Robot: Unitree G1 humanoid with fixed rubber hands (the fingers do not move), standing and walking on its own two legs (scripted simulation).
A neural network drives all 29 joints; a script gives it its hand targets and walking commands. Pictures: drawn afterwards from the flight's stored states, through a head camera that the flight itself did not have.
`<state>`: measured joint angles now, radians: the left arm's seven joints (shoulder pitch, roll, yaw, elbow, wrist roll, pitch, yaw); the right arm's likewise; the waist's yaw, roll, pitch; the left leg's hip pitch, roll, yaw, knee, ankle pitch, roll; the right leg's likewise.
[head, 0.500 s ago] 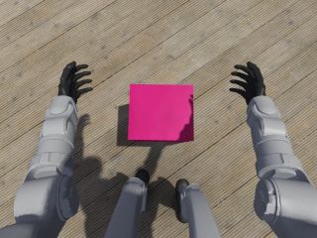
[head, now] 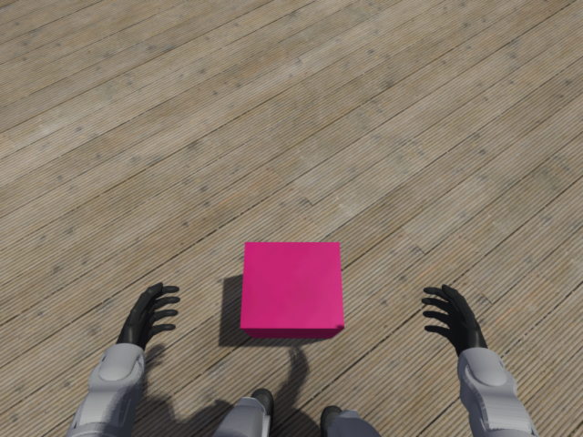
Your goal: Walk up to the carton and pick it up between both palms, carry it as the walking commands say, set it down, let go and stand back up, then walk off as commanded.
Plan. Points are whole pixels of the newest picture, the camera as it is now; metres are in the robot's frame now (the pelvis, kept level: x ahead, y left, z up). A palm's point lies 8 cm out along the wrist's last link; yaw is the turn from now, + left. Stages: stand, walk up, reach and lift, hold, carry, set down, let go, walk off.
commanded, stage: let go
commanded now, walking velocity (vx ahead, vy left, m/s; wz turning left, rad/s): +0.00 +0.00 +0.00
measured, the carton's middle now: (292, 294) +0.41 +0.02 -0.59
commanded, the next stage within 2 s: stand in 0.66 s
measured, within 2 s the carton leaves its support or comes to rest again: neither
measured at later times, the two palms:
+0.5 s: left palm (123, 397) +0.18 +0.22 -0.04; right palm (517, 418) +0.18 -0.24 -0.04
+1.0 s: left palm out of the picture +0.11 +0.28 -0.07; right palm out of the picture +0.13 -0.29 -0.06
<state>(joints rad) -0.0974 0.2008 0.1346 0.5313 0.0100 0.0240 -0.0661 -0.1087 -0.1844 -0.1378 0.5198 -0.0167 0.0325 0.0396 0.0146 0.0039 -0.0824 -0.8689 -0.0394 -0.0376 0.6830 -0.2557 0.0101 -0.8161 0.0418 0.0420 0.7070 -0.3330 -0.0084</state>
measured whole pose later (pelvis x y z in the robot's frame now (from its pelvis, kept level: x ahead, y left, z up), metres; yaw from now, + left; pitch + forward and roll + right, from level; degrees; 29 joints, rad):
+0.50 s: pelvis +0.03 -0.01 +0.03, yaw +0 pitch -2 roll +1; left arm 0.24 0.20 0.05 0.43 0.01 0.11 -0.07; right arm 0.26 -0.20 -0.03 0.43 -0.01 0.10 0.07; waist 0.00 -0.03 0.09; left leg -0.14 -0.03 -0.04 0.44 -0.26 0.00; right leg -0.08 0.04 0.05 0.44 -0.32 -0.03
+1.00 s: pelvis +0.02 +0.00 +0.03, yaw -1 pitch -1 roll +0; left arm 0.27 0.33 0.03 0.78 0.04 0.03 0.02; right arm 0.18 -0.32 -0.02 0.85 -0.05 0.01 -0.01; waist 0.00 -0.03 -0.02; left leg -0.19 -0.02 -0.03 0.45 -0.25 0.01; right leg -0.13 0.05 0.06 0.43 -0.29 -0.02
